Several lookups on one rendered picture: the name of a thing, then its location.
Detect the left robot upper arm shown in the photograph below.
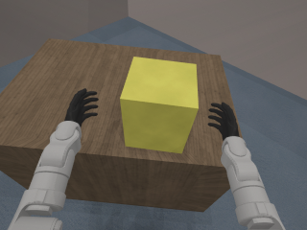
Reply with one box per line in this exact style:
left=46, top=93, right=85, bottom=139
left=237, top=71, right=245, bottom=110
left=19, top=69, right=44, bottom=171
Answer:
left=12, top=216, right=63, bottom=230

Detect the carton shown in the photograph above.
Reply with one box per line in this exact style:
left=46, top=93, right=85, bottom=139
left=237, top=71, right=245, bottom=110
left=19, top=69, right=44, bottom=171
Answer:
left=120, top=57, right=199, bottom=154

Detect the pedestal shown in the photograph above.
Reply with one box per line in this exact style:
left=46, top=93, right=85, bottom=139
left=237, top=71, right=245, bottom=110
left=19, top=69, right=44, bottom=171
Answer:
left=0, top=38, right=243, bottom=212

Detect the left robot forearm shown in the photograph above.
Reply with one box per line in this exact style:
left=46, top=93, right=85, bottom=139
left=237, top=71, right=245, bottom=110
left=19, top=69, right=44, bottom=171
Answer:
left=8, top=121, right=82, bottom=230

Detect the right robot forearm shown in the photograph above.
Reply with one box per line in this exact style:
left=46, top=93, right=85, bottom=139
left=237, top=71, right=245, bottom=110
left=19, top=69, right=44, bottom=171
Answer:
left=221, top=136, right=286, bottom=230

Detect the left robot hand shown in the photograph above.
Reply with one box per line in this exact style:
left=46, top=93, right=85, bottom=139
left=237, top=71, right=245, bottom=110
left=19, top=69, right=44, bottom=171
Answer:
left=64, top=88, right=99, bottom=127

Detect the right robot hand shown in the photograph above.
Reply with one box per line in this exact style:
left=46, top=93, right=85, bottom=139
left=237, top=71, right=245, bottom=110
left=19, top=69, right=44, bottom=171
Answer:
left=208, top=102, right=240, bottom=141

